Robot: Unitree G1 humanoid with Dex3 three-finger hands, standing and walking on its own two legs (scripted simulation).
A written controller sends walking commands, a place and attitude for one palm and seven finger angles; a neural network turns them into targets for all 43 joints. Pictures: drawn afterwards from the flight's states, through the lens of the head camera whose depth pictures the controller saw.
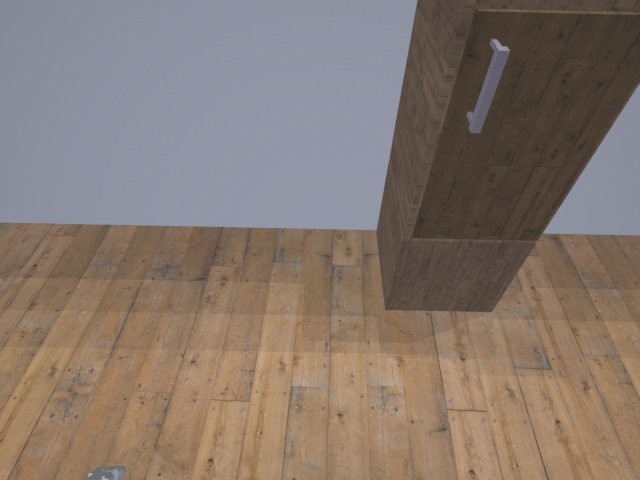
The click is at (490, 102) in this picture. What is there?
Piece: cupboard door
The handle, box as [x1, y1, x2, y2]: [466, 39, 509, 132]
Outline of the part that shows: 496,39 491,39 490,45 494,50 494,53 474,112 467,112 466,115 470,123 469,129 471,132 479,132 481,129 509,52 507,47 502,46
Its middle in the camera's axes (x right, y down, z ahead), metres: +0.32 -0.29 +0.75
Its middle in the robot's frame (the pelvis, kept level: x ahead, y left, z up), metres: +0.79 -0.28 +0.12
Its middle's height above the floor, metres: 0.89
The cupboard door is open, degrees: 0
